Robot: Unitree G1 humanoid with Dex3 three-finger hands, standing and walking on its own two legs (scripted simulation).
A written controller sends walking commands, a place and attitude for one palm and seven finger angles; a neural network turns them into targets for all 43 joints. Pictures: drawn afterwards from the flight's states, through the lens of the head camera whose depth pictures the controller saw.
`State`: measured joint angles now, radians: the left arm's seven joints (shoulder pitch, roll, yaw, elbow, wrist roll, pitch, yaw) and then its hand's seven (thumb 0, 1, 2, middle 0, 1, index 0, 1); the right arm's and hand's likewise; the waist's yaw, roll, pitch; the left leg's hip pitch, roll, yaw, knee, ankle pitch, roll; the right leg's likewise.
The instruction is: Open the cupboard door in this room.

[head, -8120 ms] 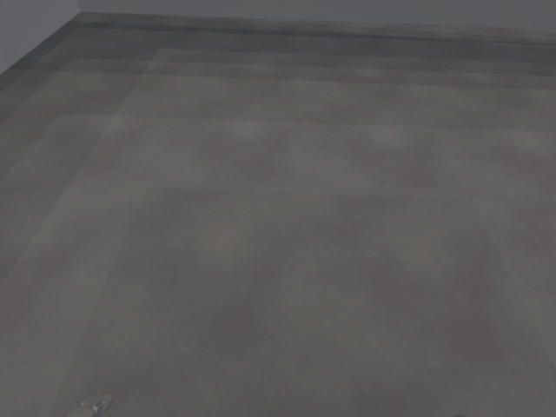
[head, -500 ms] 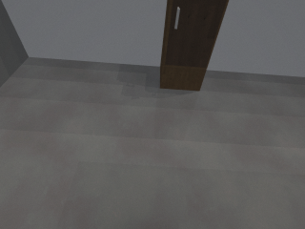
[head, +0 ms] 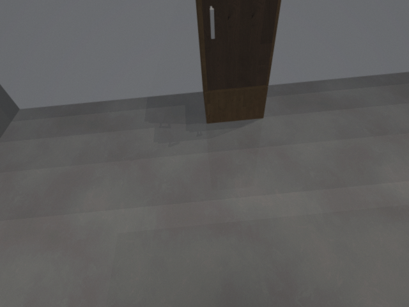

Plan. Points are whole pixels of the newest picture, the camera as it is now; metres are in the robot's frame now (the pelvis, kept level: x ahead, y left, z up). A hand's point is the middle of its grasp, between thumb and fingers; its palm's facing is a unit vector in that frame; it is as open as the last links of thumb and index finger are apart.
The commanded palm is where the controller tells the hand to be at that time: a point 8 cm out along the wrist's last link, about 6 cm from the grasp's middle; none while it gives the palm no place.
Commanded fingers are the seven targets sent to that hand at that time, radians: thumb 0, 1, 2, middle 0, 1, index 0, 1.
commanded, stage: turn or walk to find it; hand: left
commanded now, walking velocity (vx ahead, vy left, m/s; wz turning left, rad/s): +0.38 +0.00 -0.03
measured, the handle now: (212, 22) +1.39 -0.01 -0.04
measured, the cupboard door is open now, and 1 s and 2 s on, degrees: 0 0 0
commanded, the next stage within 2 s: stand and wait in 0.18 s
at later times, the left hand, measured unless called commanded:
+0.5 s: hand out of the picture +0.07 +0.11 -0.17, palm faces +0.13 -0.98 -0.13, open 7.3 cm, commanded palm none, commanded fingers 0.00 0.90 0.90 -0.20 -0.30 -0.20 -0.30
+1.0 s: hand (154, 252) +0.28 +0.15 -0.16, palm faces +0.02 -0.97 -0.23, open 7.3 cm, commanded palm none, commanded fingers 0.00 0.90 0.90 -0.20 -0.30 -0.20 -0.30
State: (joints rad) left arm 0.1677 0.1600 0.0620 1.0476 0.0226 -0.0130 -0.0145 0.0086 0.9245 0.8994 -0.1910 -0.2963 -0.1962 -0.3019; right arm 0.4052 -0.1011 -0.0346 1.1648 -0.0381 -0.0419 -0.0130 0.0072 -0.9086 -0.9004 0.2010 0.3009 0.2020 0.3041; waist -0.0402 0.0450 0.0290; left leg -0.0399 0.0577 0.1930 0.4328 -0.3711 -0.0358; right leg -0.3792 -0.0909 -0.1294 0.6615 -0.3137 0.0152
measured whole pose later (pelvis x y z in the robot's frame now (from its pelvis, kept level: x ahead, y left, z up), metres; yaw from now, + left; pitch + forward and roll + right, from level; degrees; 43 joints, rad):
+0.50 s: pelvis +0.19 -0.02 +0.00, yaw +0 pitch +0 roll -1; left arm 0.45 0.08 0.00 1.20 0.02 -0.05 0.02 0.00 0.91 0.90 -0.20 -0.30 -0.20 -0.30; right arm 0.06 -0.18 -0.02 1.05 -0.02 -0.03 -0.01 0.01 -0.92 -0.90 0.19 0.30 0.19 0.30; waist 0.07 0.01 0.08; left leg -0.40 0.05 0.13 0.59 -0.11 -0.01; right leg 0.01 0.00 -0.16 0.43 -0.43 -0.02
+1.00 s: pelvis +0.27 -0.03 +0.01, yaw +0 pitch -1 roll +1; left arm 0.26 0.17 0.00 1.13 0.01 -0.01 0.02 0.01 0.92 0.90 -0.19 -0.30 -0.20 -0.30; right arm 0.23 -0.18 -0.02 1.13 -0.01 0.00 -0.02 0.00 -0.93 -0.90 0.20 0.30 0.20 0.30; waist 0.00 0.01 0.01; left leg -0.17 0.03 0.13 0.43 -0.24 0.01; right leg -0.18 -0.07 -0.06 0.47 -0.28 0.02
